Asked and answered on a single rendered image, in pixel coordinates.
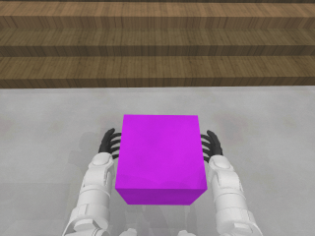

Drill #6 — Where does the robot left hand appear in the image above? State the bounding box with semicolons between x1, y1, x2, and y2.
98;128;122;159

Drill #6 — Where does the robot right forearm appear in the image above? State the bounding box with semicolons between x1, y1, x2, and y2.
207;154;264;236

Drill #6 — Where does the robot left forearm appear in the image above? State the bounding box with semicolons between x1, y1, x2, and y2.
62;152;115;236

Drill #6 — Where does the robot left shin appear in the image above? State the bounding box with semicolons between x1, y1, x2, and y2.
127;228;138;234

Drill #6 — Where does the carton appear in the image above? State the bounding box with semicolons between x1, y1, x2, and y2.
115;114;208;206

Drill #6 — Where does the robot right hand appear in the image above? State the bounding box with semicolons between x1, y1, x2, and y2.
200;130;223;163

